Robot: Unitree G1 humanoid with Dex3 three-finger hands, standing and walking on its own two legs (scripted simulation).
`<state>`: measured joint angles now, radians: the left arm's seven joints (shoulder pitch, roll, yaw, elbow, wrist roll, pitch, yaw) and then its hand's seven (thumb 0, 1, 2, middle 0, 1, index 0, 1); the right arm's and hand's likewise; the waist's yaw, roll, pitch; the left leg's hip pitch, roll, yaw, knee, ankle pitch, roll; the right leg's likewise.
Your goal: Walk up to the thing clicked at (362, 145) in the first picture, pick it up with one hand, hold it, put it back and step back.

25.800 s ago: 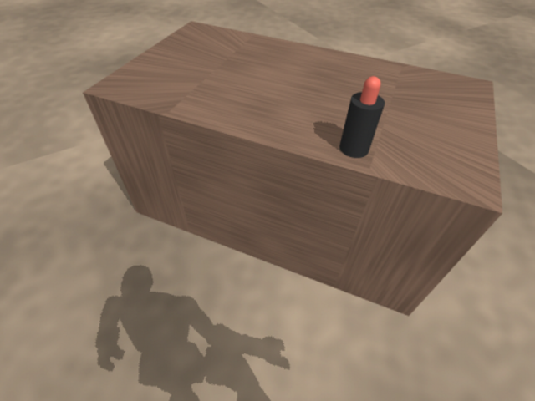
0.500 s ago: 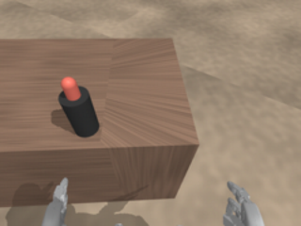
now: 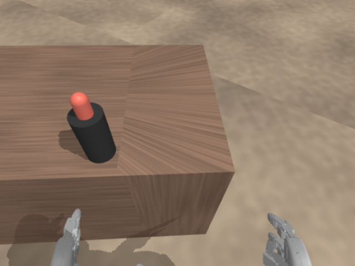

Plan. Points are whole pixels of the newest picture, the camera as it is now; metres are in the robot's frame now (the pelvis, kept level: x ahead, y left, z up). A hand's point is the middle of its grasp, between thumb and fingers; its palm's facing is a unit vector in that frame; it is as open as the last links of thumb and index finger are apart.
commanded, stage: home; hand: left
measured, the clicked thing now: (91, 127) +0.45 +0.23 +0.05
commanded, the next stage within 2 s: stand in 0.56 s
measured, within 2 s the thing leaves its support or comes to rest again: neither
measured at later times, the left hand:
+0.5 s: hand out of the picture +0.14 +0.22 -0.09, palm faces -0.05 -0.93 -0.38, open 17.5 cm
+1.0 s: hand out of the picture +0.03 +0.24 -0.10, palm faces +0.00 -0.94 -0.34, open 12.0 cm
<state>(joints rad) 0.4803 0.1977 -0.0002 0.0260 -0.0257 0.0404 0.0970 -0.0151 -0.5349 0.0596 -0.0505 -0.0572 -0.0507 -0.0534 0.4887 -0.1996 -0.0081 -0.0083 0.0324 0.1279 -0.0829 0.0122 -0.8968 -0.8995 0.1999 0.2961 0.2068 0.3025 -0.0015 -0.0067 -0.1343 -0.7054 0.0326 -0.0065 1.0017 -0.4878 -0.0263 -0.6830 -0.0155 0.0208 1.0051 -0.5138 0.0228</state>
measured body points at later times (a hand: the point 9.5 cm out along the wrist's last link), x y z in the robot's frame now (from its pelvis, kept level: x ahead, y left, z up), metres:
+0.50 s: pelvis -0.01 +0.00 +0.02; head +0.02 +0.00 +0.46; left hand +0.14 +0.27 -0.06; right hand +0.12 -0.27 -0.09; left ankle +0.01 +0.13 -0.68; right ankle -0.01 -0.13 -0.68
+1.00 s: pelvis -0.01 +0.00 +0.06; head -0.01 +0.00 +0.50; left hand +0.03 +0.29 -0.08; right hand +0.06 -0.29 -0.08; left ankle +0.01 +0.13 -0.68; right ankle -0.01 -0.13 -0.68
